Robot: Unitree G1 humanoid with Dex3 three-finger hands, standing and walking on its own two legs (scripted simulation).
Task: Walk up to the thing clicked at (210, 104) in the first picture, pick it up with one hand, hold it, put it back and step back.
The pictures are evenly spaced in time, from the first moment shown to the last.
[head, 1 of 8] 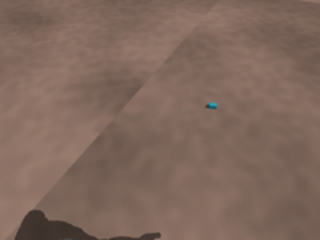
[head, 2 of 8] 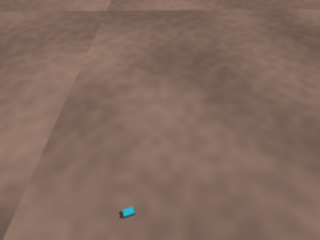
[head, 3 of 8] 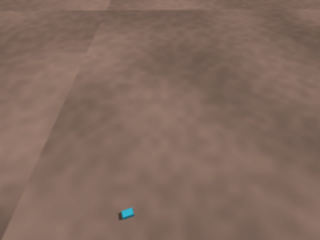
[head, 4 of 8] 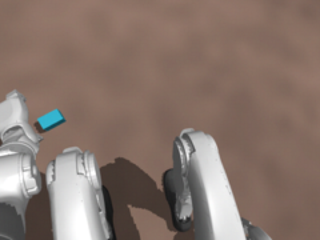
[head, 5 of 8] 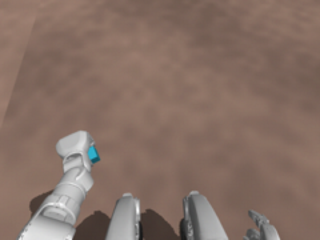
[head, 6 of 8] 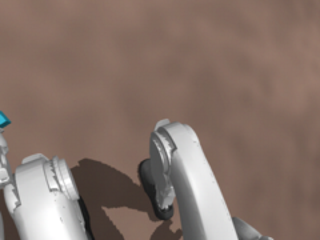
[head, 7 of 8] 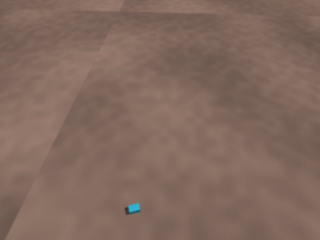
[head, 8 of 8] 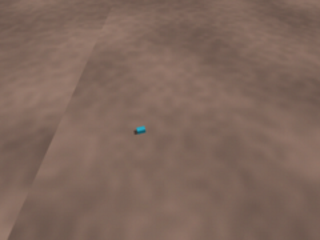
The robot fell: no
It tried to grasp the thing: yes
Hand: left
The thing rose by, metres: 0.69
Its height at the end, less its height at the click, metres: +0.00
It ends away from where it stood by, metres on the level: 0.00
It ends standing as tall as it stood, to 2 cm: yes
